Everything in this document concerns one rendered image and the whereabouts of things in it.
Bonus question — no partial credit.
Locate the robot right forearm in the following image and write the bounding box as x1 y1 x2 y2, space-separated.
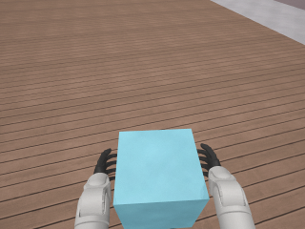
208 166 256 229

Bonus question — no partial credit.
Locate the robot right hand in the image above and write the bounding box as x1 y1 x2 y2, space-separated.
197 143 221 177

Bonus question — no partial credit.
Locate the robot left forearm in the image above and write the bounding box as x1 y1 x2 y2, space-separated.
74 173 112 229

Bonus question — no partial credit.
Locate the robot left hand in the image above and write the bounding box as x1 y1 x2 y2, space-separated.
93 148 117 181

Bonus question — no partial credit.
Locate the carton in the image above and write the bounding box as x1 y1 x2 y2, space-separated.
112 129 210 229

